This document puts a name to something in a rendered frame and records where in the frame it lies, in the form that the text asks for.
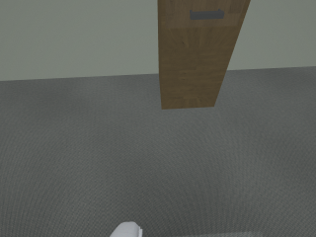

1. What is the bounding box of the cabinet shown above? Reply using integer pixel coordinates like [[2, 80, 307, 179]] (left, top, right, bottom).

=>
[[157, 0, 251, 110]]

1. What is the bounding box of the drawer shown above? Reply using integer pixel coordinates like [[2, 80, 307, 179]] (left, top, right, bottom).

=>
[[165, 0, 246, 29]]

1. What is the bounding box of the handle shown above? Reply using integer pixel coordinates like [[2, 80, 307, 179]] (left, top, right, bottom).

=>
[[190, 8, 225, 20]]

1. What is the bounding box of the left robot thigh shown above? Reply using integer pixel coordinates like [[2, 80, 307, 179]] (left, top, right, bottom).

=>
[[110, 221, 143, 237]]

